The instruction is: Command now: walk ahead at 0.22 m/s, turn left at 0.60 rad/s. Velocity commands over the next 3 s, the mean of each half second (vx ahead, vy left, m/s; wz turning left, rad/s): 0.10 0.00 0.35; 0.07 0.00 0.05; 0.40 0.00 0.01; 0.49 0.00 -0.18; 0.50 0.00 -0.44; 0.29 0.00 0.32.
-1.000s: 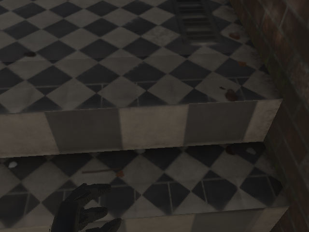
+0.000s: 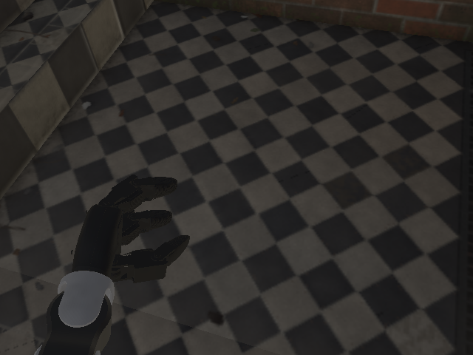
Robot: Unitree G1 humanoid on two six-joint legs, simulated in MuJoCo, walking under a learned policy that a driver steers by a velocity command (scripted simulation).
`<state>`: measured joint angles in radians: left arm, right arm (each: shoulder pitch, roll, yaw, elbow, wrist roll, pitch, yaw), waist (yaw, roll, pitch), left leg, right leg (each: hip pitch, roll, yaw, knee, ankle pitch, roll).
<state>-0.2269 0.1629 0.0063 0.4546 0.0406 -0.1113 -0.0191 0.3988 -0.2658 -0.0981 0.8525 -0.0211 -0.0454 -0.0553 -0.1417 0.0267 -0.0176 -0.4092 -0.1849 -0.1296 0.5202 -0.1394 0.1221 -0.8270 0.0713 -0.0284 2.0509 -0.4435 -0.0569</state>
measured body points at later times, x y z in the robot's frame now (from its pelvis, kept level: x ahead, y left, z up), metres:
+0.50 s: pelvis +0.12 -0.04 +0.11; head +0.11 -0.03 +0.56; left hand +0.25 +0.22 +0.00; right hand +0.29 -0.29 +0.02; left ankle +0.09 +0.10 -0.43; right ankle +0.18 -0.14 -0.53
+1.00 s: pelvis +0.19 +0.07 +0.02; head +0.18 +0.10 +0.47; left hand +0.35 +0.31 -0.07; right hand +0.12 -0.17 -0.11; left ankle +0.07 +0.17 -0.73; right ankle +0.23 -0.02 -0.38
